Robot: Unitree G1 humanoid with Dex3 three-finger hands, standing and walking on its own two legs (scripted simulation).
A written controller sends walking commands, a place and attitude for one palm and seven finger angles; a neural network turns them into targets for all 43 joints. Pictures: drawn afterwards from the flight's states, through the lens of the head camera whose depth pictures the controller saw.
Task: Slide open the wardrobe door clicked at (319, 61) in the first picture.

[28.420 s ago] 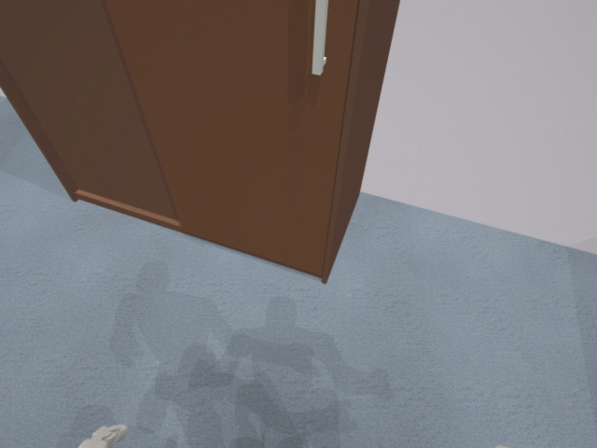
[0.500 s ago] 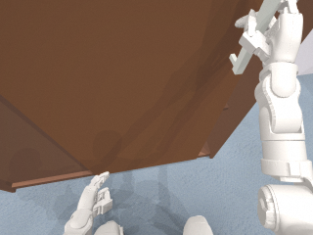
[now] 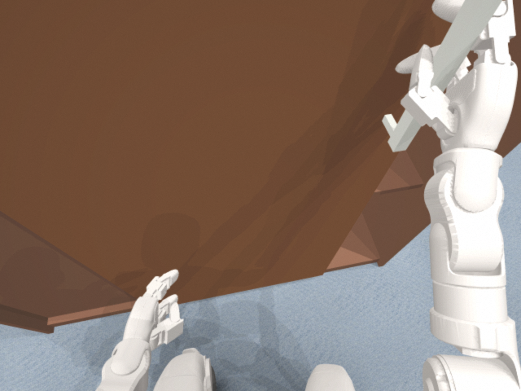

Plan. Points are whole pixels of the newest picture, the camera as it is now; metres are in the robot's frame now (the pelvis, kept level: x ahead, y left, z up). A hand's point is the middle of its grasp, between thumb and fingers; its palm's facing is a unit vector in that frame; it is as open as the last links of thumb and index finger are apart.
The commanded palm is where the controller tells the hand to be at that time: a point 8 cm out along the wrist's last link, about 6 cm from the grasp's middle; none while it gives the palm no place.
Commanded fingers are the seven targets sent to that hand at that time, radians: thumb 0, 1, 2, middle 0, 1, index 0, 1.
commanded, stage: step sideways, sliding the door along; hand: right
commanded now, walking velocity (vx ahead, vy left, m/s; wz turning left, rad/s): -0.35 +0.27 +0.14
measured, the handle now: (442, 42) +0.41 -0.22 +0.26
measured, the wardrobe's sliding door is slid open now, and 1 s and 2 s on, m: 0.24 0.46 0.45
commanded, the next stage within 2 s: stop walking and hold the door there in 0.88 s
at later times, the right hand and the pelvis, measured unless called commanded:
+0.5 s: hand (232, 129) +0.34 +0.00 +0.23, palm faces -0.01 +1.00 -0.09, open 7.1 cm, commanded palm +0.32 -0.01 +0.21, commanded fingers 0.00 -0.90 -0.90 0.45 1.40 0.45 1.40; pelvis -0.02 +0.09 +0.02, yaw +5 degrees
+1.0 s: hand (200, 124) +0.35 +0.03 +0.23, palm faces +0.23 +0.97 +0.01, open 6.9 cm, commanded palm +0.32 -0.01 +0.19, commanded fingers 0.00 -0.90 -0.90 0.45 1.40 0.45 1.40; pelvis -0.06 +0.21 +0.02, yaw +3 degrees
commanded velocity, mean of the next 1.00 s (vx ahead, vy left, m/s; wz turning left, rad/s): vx -0.15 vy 0.27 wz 0.09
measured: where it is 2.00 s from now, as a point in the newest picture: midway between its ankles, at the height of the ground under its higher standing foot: outside the picture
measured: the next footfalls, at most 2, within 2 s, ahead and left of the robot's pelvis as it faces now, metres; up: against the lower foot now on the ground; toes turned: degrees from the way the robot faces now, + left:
left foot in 0.02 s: +0.09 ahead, +0.17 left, +0.00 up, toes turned +4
right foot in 0.22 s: +0.03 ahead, -0.08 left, +0.00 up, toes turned -7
